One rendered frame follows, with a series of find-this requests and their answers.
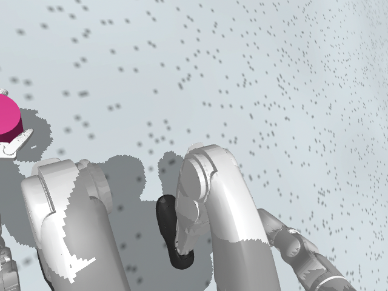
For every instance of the left robot hand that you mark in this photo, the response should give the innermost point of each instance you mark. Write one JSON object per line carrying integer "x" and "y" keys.
{"x": 8, "y": 151}

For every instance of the can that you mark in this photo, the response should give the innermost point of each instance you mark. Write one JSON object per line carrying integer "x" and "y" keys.
{"x": 10, "y": 119}

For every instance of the right robot arm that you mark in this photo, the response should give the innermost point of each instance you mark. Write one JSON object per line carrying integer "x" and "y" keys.
{"x": 314, "y": 271}

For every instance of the left robot foot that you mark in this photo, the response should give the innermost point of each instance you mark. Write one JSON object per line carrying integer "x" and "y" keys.
{"x": 48, "y": 282}

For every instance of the left robot arm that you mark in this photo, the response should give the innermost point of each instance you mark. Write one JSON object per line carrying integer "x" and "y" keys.
{"x": 9, "y": 278}

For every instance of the right robot foot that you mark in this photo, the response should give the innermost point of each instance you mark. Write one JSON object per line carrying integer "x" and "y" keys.
{"x": 167, "y": 219}

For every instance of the right robot hand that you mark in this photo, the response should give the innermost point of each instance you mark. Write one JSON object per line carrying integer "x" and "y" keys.
{"x": 271, "y": 224}

